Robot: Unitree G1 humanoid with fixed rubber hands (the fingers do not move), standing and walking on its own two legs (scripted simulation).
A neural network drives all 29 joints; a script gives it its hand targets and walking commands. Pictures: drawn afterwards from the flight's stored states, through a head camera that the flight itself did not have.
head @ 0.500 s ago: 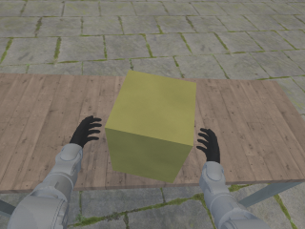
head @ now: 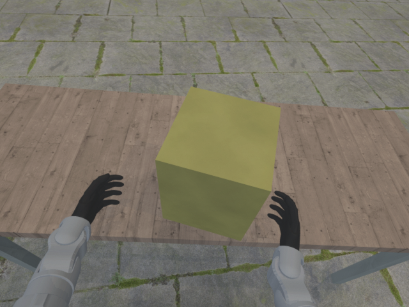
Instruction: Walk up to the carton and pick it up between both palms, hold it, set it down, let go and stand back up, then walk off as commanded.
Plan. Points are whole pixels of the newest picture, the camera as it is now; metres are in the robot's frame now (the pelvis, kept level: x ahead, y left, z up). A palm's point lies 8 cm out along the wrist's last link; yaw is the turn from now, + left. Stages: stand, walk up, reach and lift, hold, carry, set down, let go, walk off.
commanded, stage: set down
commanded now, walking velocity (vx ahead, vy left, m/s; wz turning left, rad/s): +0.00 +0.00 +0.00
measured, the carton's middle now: (217, 167) +0.42 -0.05 -0.01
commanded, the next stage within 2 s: none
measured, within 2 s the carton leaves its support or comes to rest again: neither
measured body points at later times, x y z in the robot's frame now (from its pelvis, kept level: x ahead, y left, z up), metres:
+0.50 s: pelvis +0.00 +0.00 +0.00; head +0.05 +0.02 +0.45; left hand +0.29 +0.22 -0.01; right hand +0.24 -0.18 -0.01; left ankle +0.02 +0.11 -0.73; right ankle +0.05 -0.15 -0.73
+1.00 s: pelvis +0.01 +0.00 +0.00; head +0.04 +0.02 +0.45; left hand +0.21 +0.24 -0.01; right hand +0.21 -0.18 -0.02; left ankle +0.02 +0.11 -0.73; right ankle +0.05 -0.15 -0.73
